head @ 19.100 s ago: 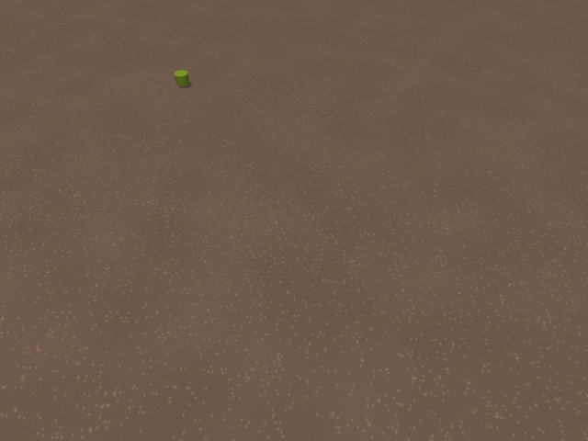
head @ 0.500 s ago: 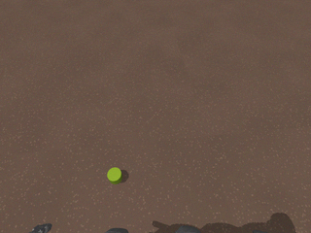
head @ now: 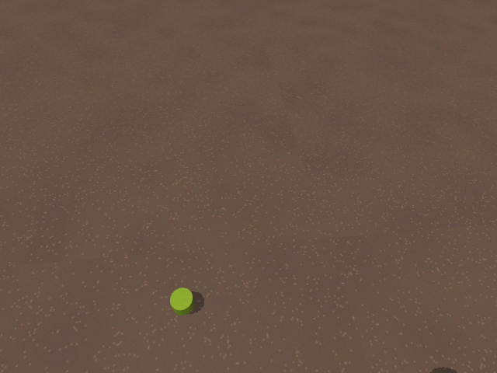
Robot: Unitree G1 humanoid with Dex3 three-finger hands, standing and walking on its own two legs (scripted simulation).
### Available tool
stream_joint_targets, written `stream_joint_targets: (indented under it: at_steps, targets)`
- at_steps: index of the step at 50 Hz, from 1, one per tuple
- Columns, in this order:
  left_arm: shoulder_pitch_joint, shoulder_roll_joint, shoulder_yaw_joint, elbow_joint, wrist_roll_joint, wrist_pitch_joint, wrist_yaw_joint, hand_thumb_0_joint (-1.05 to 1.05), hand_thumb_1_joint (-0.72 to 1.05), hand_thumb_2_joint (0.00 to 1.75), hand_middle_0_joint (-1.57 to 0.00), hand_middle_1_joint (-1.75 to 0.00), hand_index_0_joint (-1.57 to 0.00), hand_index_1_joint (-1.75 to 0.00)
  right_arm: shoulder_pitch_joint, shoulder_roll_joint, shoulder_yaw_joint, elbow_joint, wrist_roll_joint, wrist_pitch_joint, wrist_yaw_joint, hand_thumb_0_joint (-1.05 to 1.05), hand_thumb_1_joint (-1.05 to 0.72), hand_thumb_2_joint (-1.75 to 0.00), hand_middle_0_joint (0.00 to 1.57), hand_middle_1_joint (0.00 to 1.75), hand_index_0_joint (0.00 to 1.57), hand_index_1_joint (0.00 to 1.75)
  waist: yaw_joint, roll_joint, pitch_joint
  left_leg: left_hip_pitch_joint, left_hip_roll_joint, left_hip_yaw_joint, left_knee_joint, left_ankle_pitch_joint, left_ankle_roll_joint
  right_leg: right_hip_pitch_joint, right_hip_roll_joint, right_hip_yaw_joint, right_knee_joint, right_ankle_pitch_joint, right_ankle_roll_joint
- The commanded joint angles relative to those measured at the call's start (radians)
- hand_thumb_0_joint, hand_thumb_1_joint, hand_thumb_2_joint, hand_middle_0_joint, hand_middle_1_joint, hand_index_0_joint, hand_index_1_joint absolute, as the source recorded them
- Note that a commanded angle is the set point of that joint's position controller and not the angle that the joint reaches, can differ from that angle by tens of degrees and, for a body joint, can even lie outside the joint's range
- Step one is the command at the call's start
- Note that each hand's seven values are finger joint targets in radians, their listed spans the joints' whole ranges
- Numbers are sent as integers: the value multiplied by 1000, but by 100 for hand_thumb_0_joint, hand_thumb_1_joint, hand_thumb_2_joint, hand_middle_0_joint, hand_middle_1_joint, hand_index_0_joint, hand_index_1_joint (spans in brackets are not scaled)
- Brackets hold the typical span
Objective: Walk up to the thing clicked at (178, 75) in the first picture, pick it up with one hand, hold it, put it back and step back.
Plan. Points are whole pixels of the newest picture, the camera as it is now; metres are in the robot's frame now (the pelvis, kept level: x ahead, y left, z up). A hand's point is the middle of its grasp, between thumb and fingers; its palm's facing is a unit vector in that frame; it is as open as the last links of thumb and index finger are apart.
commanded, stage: walk up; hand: left
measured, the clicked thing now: (182, 301) +0.47 +0.24 -0.74
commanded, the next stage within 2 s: stand in 0.76 s
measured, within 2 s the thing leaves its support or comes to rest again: neither
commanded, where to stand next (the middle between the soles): +0.09 +0.00 m, yaw -1 degrees
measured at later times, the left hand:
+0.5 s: hand out of the picture +0.10 +0.25 -0.15, palm faces +0.01 -0.94 -0.34, open 7.4 cm
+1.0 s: hand out of the picture +0.08 +0.25 -0.15, palm faces +0.00 -0.94 -0.33, open 7.4 cm
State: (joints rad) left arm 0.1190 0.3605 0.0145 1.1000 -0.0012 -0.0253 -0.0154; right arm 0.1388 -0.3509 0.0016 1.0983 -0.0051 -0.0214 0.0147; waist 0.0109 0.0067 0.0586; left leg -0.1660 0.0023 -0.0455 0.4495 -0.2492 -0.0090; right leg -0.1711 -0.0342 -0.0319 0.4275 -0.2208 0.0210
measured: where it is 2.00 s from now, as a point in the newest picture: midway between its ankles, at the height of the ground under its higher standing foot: outside the picture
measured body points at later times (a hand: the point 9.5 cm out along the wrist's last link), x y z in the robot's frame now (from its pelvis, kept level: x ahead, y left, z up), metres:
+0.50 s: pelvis +0.01 +0.00 +0.00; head +0.02 +0.00 +0.45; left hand +0.10 +0.30 -0.12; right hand +0.11 -0.30 -0.13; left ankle +0.00 +0.13 -0.74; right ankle +0.01 -0.13 -0.74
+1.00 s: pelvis +0.00 +0.00 +0.01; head +0.01 -0.01 +0.46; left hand +0.08 +0.30 -0.12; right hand +0.09 -0.30 -0.13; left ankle +0.00 +0.13 -0.74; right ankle +0.01 -0.13 -0.74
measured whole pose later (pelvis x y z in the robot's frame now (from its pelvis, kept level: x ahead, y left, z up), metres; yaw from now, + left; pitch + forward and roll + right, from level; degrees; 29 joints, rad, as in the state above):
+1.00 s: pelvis +0.00 +0.00 +0.01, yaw +0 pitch -3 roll +0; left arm 0.07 0.34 0.01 1.14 0.00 -0.01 -0.01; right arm 0.08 -0.35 0.00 1.13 0.00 -0.01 0.00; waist 0.00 0.01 0.07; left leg -0.10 0.00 -0.05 0.32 -0.18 -0.02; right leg -0.12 -0.04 -0.04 0.33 -0.17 0.02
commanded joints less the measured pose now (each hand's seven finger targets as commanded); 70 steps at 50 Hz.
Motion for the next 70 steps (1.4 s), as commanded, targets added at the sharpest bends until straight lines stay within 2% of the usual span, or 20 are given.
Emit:
stream_joint_targets:
  at_steps: [1, 6, 10, 16, 23, 37, 38, 40, 43, 45, 48, 56, 62, 64, 65, 67, 70]
  targets:
    - [-66, 210, 35, -54, 1, -25, 21, 0, 90, 90, -20, -30, -20, -30, -60, -225, -51, -59, 3, -21, -18, 0, -90, -90, 20, 30, 20, 30, -7, 23, -114, -22, 96, -82, -82, 229, 50, 100, -79, 74, -47, 174, -50]
    - [-67, 212, 34, -41, 4, -22, 23, 0, 90, 90, -20, -30, -20, -30, -79, -216, -49, -59, 3, -16, -17, 0, -90, -90, 20, 30, 20, 30, 0, 0, -95, -14, 95, -77, -85, 238, 52, 94, -84, 73, -59, 180, -46]
    - [-85, 208, 35, -38, 4, -22, 24, 0, 90, 90, -20, -30, -20, -30, -74, -216, -50, -51, 2, -15, -17, 0, -90, -90, 20, 30, 20, 30, -8, -8, -113, 11, 96, -72, -85, 289, 48, 109, -91, 71, -60, 235, -45]
    - [-93, 206, 38, -32, 6, -20, 27, 0, 90, 90, -20, -30, -20, -30, -85, -217, -56, -52, 1, -11, -19, 0, -90, -90, 20, 30, 20, 30, -11, -3, -115, 30, 96, -61, -89, 312, 47, 115, -91, 62, -60, 248, -45]
    - [-104, 207, 40, -37, 12, -18, 25, 0, 90, 90, -20, -30, -20, -30, -97, -212, -53, -55, -2, -8, -17, 0, -90, -90, 20, 30, 20, 30, -10, -12, -91, 11, 89, -60, -108, 233, 44, 109, -89, 69, -85, 188, -42]
    - [-94, 200, 44, -35, 11, -15, 24, 0, 90, 90, -20, -30, -20, -30, -84, -209, -51, -48, -4, -10, -19, 0, -90, -90, 20, 30, 20, 30, -7, 4, -92, 17, 86, -66, -127, 226, 41, 122, -83, 63, -90, 175, -40]
    - [-106, 197, 36, -29, 6, -9, 27, 0, 90, 90, -20, -30, -20, -30, -110, -208, -44, -48, -4, -12, -22, 0, -90, -90, 20, 30, 20, 30, -7, -10, -60, 9, 111, -85, -152, 302, 28, 100, -98, 74, -100, 224, -37]
    - [-96, 198, 37, -27, 2, -7, 26, 0, 90, 90, -20, -30, -20, -30, -100, -214, -45, -43, -2, -13, -24, 0, -90, -90, 20, 30, 20, 30, -9, -9, -78, 34, 111, -81, -142, 340, 23, 111, -97, 76, -108, 242, -33]
    - [-87, 195, 34, -18, 3, -5, 24, 0, 90, 90, -20, -30, -20, -30, -92, -215, -40, -31, 1, -11, -24, 0, -90, -90, 20, 30, 20, 30, -11, 2, -82, 28, 108, -77, -162, 275, 21, 125, -96, 76, -118, 204, -30]
    - [-81, 196, 34, -13, 3, -5, 25, 0, 90, 90, -20, -30, -20, -30, -98, -212, -41, -30, 0, -10, -23, 0, -90, -90, 20, 30, 20, 30, -9, 2, -102, 41, 110, -79, -165, 268, 20, 124, -95, 71, -122, 188, -32]
    - [-86, 200, 32, -16, 5, -7, 23, 0, 90, 90, -20, -30, -20, -30, -91, -216, -40, -24, 0, -11, -24, 0, -90, -90, 20, 30, 20, 30, -12, -2, -125, 56, 115, -73, -161, 280, 20, 138, -102, 79, -127, 213, -36]
    - [-73, 200, 27, 1, 7, -3, 18, 0, 90, 90, -20, -30, -20, -30, -96, -208, -32, -9, -3, -8, -19, 0, -90, -90, 20, 30, 20, 30, -9, 6, -51, 10, 104, -80, -201, 104, 18, 69, -95, 88, -161, 59, -30]
    - [-66, 201, 27, -4, 9, -10, 18, 0, 90, 90, -20, -30, -20, -30, -97, -217, -36, -14, -3, -11, -17, 0, -90, -90, 20, 30, 20, 30, -10, -7, -84, 43, 112, -79, -174, 176, 23, 78, -104, 96, -156, 128, -35]
    - [-63, 201, 26, -4, 8, -9, 18, 0, 90, 90, -20, -30, -20, -30, -91, -216, -34, -11, -3, -10, -17, 0, -90, -90, 20, 30, 20, 30, -10, -2, -72, 35, 110, -78, -177, 157, 21, 71, -103, 96, -159, 118, -33]
    - [-65, 202, 26, -2, 8, -7, 18, 0, 90, 90, -20, -30, -20, -30, -90, -209, -33, -10, -3, -9, -16, 0, -90, -90, 20, 30, 20, 30, -9, -9, -61, 19, 104, -81, -183, 119, 19, 62, -97, 92, -166, 58, -31]
    - [-61, 206, 29, -1, 9, -3, 17, 0, 90, 90, -20, -30, -20, -30, -76, -212, -34, -8, -5, -5, -16, 0, -90, -90, 20, 30, 20, 30, -14, -5, -44, 0, 99, -78, -188, 54, 21, 47, -95, 98, -174, 2, -32]
    - [-53, 203, 28, -5, 9, -3, 16, 0, 90, 90, -20, -30, -20, -30, -80, -217, -34, -11, -5, -6, -14, 0, -90, -90, 20, 30, 20, 30, -6, -1, -56, -4, 105, -85, -191, 75, 23, 64, -96, 98, -166, 18, -36]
